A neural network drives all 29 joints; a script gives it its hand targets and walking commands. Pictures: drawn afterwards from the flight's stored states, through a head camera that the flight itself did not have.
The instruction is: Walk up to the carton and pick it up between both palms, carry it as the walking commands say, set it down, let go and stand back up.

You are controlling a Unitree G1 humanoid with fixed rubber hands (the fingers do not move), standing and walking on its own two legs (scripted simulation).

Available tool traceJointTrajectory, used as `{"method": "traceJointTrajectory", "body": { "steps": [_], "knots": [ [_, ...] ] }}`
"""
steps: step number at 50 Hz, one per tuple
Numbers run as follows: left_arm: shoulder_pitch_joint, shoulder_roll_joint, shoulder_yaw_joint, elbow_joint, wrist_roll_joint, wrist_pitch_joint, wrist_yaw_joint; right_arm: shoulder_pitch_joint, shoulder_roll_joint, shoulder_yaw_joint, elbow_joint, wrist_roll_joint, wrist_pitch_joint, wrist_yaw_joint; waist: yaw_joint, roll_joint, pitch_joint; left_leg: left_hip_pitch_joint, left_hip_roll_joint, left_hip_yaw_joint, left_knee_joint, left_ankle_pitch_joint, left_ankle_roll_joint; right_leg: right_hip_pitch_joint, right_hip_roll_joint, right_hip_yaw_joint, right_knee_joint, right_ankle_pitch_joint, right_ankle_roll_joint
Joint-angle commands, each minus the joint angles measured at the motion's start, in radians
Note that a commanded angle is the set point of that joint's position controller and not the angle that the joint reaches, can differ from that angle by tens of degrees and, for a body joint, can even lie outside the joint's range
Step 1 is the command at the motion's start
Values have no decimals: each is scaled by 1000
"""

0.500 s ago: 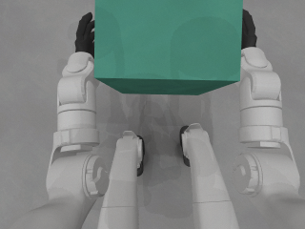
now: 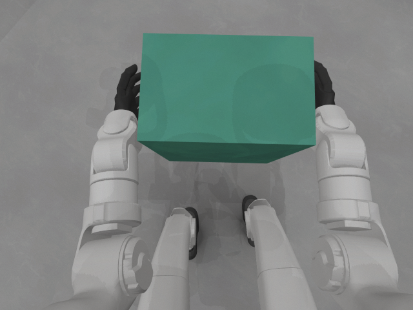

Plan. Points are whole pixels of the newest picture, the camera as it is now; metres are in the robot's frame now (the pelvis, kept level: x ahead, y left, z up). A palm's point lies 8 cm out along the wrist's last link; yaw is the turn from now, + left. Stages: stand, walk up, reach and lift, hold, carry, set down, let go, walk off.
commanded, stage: reach and lift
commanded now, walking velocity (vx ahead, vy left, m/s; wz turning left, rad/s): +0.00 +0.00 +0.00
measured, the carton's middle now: (221, 115) +0.45 -0.02 -0.10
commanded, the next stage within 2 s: none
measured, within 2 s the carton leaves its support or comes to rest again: neither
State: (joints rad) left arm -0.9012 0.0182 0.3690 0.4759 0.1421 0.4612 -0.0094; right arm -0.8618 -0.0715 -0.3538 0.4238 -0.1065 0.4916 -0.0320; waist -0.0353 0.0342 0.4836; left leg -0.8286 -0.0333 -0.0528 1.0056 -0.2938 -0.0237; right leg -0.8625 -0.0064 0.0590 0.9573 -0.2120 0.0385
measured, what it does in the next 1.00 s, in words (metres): rises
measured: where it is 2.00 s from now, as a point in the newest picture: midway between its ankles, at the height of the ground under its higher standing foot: (221, 236)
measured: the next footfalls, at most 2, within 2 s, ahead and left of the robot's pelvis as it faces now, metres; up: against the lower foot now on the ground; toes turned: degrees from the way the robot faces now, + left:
none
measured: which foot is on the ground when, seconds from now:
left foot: down 0.00-1.00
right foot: down 0.00-1.00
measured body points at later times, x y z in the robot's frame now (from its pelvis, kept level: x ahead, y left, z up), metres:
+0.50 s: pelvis +0.09 -0.01 +0.06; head +0.12 -0.02 +0.51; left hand +0.45 +0.15 +0.07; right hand +0.43 -0.19 +0.06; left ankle +0.12 +0.13 -0.66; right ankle +0.15 -0.14 -0.66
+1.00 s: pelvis +0.11 +0.00 +0.09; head +0.10 -0.01 +0.54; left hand +0.42 +0.15 +0.11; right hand +0.40 -0.19 +0.10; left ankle +0.12 +0.13 -0.66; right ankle +0.15 -0.14 -0.66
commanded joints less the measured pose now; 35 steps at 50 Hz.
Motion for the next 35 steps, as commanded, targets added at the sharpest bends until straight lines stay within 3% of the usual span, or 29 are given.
{"method": "traceJointTrajectory", "body": {
  "steps": [1, 6, 9, 10, 14, 16, 20, 23, 28, 30, 35],
  "knots": [
    [-659, -1058, -699, -101, -181, -51, -305, -751, 1107, 756, -154, 188, -58, 341, 8, -45, -1979, 351, -111, 32, -209, 94, 26, 682, 121, -39, -137, 122, -24],
    [-588, -1073, -659, -59, -146, -62, -324, -672, 1154, 740, -120, 156, -63, 341, 19, -60, -1773, 323, -103, 34, -277, 72, 36, 719, 109, -21, -210, 104, -19],
    [-526, -1098, -616, -6, -116, -62, -337, -601, 1203, 700, -61, 133, -60, 343, 32, -51, -1589, 307, -96, 34, -323, 49, 43, 695, 101, -17, -247, 76, -18],
    [-481, -1107, -586, 38, -100, -56, -342, -555, 1202, 664, -16, 114, -55, 344, 22, -44, -1485, 284, -92, 32, -335, 35, 43, 658, 99, -20, -258, 61, -19],
    [-375, -1098, -441, 187, -24, -39, -364, -426, 1184, 519, 134, 29, -35, 342, 7, -66, -1078, 210, -81, 33, -396, -130, 56, 545, 86, -25, -337, -135, -29],
    [-358, -1104, -412, 207, -17, -25, -371, -424, 1182, 501, 134, 20, -24, 343, 1, -63, -1003, 223, -77, 26, -421, -172, 60, 566, 85, -25, -363, -200, -41],
    [-268, -1103, -401, 198, -18, 14, -360, -371, 1171, 496, 123, 28, 2, 343, 10, -32, -954, 293, -70, 19, -477, -105, 54, 642, 99, -41, -390, -96, -45],
    [-156, -1090, -422, 154, -26, 36, -338, -249, 1159, 525, 109, 32, 26, 337, 14, -49, -940, 372, -72, 16, -510, 42, 43, 717, 108, -40, -426, 62, -41],
    [-59, -1074, -562, -45, -82, 36, -318, -101, 1178, 650, -40, 79, 29, 314, 41, -52, -1032, 503, -81, 13, -543, 346, 21, 897, 101, -10, -460, 427, -30],
    [-38, -1084, -642, -138, -119, 34, -308, -69, 1186, 715, -132, 112, 24, 303, 34, -52, -1074, 548, -84, 3, -558, 422, 13, 955, 99, -1, -466, 545, -24],
    [3, -1091, -775, -276, -165, 57, -281, -28, 1137, 767, -276, 144, 33, 281, -3, -9, -1075, 672, -80, -14, -588, 486, -3, 954, 110, -8, -516, 527, -21]
  ]
}}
